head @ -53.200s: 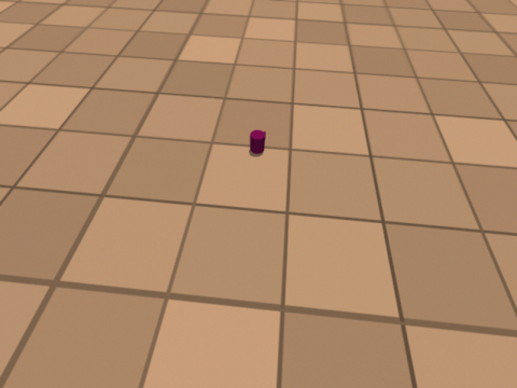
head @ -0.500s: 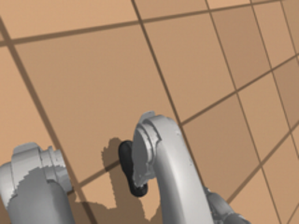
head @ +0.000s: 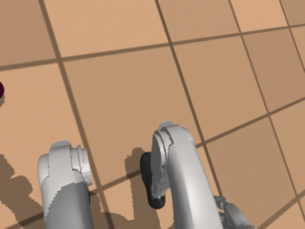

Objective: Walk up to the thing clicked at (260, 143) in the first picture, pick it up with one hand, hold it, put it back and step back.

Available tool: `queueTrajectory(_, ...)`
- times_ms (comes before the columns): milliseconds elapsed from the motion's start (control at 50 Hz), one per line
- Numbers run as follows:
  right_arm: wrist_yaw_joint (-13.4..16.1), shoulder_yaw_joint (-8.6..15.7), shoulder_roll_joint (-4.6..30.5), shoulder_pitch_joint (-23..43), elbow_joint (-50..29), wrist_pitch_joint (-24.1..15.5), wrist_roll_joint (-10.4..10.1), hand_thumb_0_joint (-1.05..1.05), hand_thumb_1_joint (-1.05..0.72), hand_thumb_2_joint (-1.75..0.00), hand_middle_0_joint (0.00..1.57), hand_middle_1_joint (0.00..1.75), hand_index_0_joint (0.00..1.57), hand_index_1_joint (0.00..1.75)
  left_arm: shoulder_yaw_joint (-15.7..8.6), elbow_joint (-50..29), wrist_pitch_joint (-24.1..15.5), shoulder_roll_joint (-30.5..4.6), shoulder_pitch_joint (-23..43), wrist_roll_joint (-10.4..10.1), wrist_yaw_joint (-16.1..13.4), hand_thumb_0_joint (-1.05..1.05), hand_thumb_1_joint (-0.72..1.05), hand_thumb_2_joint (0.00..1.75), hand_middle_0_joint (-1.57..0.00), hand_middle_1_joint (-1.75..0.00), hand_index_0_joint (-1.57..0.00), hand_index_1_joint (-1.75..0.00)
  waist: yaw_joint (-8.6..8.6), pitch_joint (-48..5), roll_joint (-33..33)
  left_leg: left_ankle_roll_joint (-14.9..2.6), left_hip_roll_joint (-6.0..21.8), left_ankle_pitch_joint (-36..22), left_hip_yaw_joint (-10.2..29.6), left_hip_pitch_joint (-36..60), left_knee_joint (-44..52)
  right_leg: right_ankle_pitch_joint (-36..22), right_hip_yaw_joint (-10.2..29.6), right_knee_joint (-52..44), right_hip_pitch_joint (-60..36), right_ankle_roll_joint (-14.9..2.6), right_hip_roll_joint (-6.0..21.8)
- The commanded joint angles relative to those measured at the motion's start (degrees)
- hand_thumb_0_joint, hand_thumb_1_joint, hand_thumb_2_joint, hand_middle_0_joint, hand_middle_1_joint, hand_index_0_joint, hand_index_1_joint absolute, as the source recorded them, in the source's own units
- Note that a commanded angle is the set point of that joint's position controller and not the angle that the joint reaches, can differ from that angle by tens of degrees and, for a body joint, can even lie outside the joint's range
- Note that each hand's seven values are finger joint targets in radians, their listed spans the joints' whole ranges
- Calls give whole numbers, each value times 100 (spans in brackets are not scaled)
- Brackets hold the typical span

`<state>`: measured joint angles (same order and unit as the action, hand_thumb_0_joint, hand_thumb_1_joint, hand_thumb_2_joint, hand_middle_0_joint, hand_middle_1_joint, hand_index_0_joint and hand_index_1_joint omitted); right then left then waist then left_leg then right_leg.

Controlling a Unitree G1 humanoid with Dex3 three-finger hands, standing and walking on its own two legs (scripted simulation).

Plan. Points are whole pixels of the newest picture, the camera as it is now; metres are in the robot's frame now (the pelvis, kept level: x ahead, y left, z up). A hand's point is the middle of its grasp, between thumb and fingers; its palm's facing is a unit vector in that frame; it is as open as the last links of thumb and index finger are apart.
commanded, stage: withdraw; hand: left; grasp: from above
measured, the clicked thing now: out of the picture +0.49 +0.38 -0.29
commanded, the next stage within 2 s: home in 0.42 s
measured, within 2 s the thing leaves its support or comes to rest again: neither
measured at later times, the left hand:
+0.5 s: hand out of the picture +0.46 +0.37 -0.12, palm faces -0.50 -0.10 -0.86, open 13.2 cm
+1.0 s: hand out of the picture +0.39 +0.37 -0.04, palm faces -0.30 -0.49 -0.81, open 10.1 cm
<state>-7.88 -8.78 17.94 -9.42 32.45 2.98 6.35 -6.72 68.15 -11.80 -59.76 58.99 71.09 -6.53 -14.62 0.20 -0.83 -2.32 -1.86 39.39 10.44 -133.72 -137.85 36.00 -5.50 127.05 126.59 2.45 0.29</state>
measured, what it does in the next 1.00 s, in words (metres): rises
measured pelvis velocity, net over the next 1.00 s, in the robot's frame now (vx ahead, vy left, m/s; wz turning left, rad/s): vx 0.00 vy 0.00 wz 0.08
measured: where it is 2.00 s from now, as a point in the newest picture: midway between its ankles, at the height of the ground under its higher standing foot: (120, 204)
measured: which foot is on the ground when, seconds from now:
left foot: down 0.00-1.00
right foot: down 0.00-1.00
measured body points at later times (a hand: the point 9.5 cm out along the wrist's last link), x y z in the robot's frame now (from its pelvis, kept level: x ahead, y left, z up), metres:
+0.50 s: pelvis -0.01 +0.00 +0.02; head +0.23 +0.10 +0.38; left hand +0.48 +0.37 -0.07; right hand +0.05 -0.28 -0.06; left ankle +0.07 +0.11 -0.31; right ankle +0.13 -0.15 -0.31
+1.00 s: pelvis +0.00 +0.00 +0.09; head +0.22 +0.10 +0.47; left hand +0.40 +0.39 +0.01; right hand +0.14 -0.26 -0.02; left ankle +0.07 +0.11 -0.31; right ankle +0.13 -0.15 -0.31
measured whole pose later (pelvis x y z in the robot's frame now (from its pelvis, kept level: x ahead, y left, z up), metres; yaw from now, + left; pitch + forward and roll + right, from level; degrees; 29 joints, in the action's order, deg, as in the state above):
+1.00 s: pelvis +0.00 +0.00 +0.09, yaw +5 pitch +37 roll -11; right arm -3.8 -2.5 15.9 -8.2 34.9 6.4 0.7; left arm -9.6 40.7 -3.0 -43.4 32.6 40.0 4.3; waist -8.1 -8.0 1.4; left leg -2.0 -1.0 39.0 6.7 -120.0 -121.4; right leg 35.7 -2.8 113.5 115.4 2.8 1.1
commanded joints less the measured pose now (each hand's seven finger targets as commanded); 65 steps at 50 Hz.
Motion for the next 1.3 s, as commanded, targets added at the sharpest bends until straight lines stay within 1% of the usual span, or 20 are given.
queueTrajectory(0, 231, 745, 1667, -1344, -1, 257, -99, 0, -91, -90, 20, 30, 20, 30, 16, -1492, -7, -1055, 1754, -510, 572, 0, -51, 100, -11, -100, -10, -101, -289, -3897, 2492, 165, 107, -1256, -190, 3942, 2180, -933, -347, -1406, -1544, -567, -176)
queueTrajectory(80, 411, 635, 1537, -1213, 12, 386, -162, 0, -91, -91, 20, 30, 20, 30, 160, -1406, -201, -867, 1844, -703, 938, 0, -48, 99, -14, -97, -13, -99, -344, -3592, 2105, 126, 83, -1025, -162, 3756, 2322, -815, -275, -1579, -1516, -575, -135)
queueTrajectory(200, 560, 478, 1369, -1088, 33, 443, -166, 0, -91, -91, 20, 30, 20, 30, 184, -606, -566, -891, 1731, -558, 864, 0, -45, 96, -19, -93, -17, -95, -270, -3467, 2024, 148, 119, -1114, -184, 3827, 2527, -935, -221, -1545, -1581, -520, -93)
queueTrajectory(380, 471, 267, 1450, -1010, 52, 445, -9, 0, -91, -90, 20, 30, 20, 30, 16, 501, -913, -1298, 1986, 17, -253, 0, -37, 88, -26, -86, -25, -87, -351, -3640, 2013, 83, 97, -1068, -389, 3523, 2202, -900, -255, -1329, -1573, -464, -161)
queueTrajectory(460, 407, 246, 1563, -1057, 27, 341, 73, 0, -91, -90, 20, 30, 20, 30, -358, 415, -965, -1992, 2288, 299, -717, 0, -36, 87, -25, -86, -25, -86, -280, -3855, 2365, 131, 72, -1054, -449, 3511, 1983, -866, -283, -1107, -1514, -483, -151)
queueTrajectory(480, 384, 254, 1579, -1056, 11, 317, 79, 0, -91, -90, 20, 30, 20, 30, -502, 192, -969, -2148, 2462, 327, -792, 0, -36, 86, -25, -86, -25, -86, -191, -4082, 2622, 150, 74, -1136, -436, 3684, 2003, -929, -266, -1028, -1501, -477, -131)
queueTrajectory(560, 375, 339, 1686, -1164, 0, 200, 115, 0, -89, -90, 20, 30, 20, 30, -568, 309, -826, -2086, 2422, 362, -935, 0, -32, 82, -20, -64, -18, -66, -285, -3940, 2626, 171, 44, -832, -417, 3597, 1873, -681, -329, -1007, -1258, -490, -102)
queueTrajectory(600, 341, 418, 1618, -1299, 6, 136, 121, 0, -89, -90, 20, 30, 20, 30, -650, 5, -704, -2076, 2367, 230, -879, 0, -25, 88, -21, -67, -19, -69, -177, -4437, 2819, 150, 65, -862, -520, 3715, 1897, -727, -334, -1052, -1557, -467, -119)
queueTrajectory(640, 308, 594, 1677, -1398, -9, 99, 97, 0, -89, -90, 20, 30, 20, 30, -764, -109, -496, -1945, 1893, 2, -710, 0, -18, 87, -21, -64, -19, -66, 10, -4482, 2913, 198, 34, -947, -499, 3879, 2037, -708, -330, -1116, -1562, -514, -65)
queueTrajectory(700, 280, 855, 1684, -1512, -11, 122, 5, 0, -89, -90, 20, 30, 20, 30, -769, -1038, -254, -1656, 1517, -544, -311, 0, 0, 91, -22, -61, -20, -63, 206, -5191, 3086, 219, 59, -1296, -396, 4513, 2272, -897, -334, -1206, -1728, -537, -66)
queueTrajectory(760, 294, 1051, 1593, -1528, -26, 203, -187, 0, -89, -90, 20, 30, 20, 30, -888, -2064, 46, -1348, 851, -1323, 122, 0, 20, 90, -21, -53, -20, -55, 503, -5840, 3061, 222, 48, -1680, -398, 5108, 2595, -1147, -207, -1406, -2155, -534, -72)
queueTrajectory(820, 381, 1123, 1437, -1300, 6, 278, -357, 0, -90, -90, 20, 30, 20, 30, -915, -3093, 389, -887, 67, -2222, 563, 0, 35, 88, -20, -47, -19, -48, 619, -5738, 2731, 160, 57, -1726, -368, 5206, 2946, -1196, -96, -1712, -2288, -511, -103)
queueTrajectory(840, 420, 1125, 1415, -1187, 14, 291, -412, 0, -90, -90, 20, 30, 20, 30, -881, -3127, 520, -675, -418, -2458, 691, 0, 40, 88, -20, -45, -20, -46, 639, -5345, 2502, 156, 39, -1662, -255, 5114, 3072, -1131, -100, -1799, -2160, -523, -110)
queueTrajectory(880, 463, 1152, 1297, -1011, -17, 284, -502, 0, -90, -90, 20, 30, 20, 30, -927, -3773, 687, -424, -859, -2937, 845, 0, 53, 88, -20, -41, -20, -41, 759, -5358, 2419, 159, 102, -1899, -93, 5475, 3346, -1185, -85, -1955, -2232, -493, -129)
queueTrajectory(940, 497, 1164, 1098, -757, -42, 225, -577, 0, -90, -90, 20, 30, 20, 30, -676, -4058, 940, 328, -1644, -3536, 1023, 0, 69, 84, -19, -31, -19, -32, 695, -4787, 1987, 133, 175, -1835, -64, 5561, 3718, -1155, -67, -2349, -2555, -462, -128)
queueTrajectory(1000, 538, 1193, 998, -634, -149, 101, -630, 0, -90, -90, 20, 30, 20, 30, -663, -4515, 1094, 621, -2020, -4035, 1024, 0, 88, 90, -20, -31, -20, -31, 735, -4559, 1770, 109, 215, -1465, -171, 5586, 4087, -1057, -26, -2752, -3031, -457, -92)
queueTrajectory(1060, 575, 1200, 887, -392, -259, -80, -689, 0, -90, -90, 20, 30, 20, 30, -361, -4701, 1277, 1247, -2565, -4499, 1012, 0, 90, 90, -20, -30, -20, -30, 693, -4121, 1526, 103, 268, -1042, -194, 5656, 4569, -951, -4, -3127, -3447, -423, -76)
queueTrajectory(1120, 654, 1229, 830, -261, -426, -262, -756, 0, -90, -90, 20, 30, 20, 30, -392, -5030, 1465, 1465, -2924, -4921, 885, 0, 90, 90, -20, -30, -20, -30, 792, -3955, 1486, 121, 294, -611, -232, 5980, 5046, -738, 31, -3554, -3826, -404, -56)
queueTrajectory(1240, 851, 1165, 656, 104, -672, -535, -876, 0, -90, -90, 20, 30, 20, 30, -376, -5661, 1977, 2110, -4013, -5761, 601, 0, 90, 90, -20, -30, -20, -30, 890, -3700, 1307, 187, 279, -623, -153, 6767, 5846, -794, 159, -4304, -4705, -376, -38)
queueTrajectory(1280, 932, 1137, 602, 123, -768, -610, -895, 0, -90, -90, 20, 30, 20, 30, -467, -6090, 2142, 2148, -4266, -6033, 493, 0, 90, 90, -20, -30, -20, -30, 940, -3926, 1262, 174, 243, -850, -274, 7053, 5986, -935, 220, -4619, -5249, -379, -39)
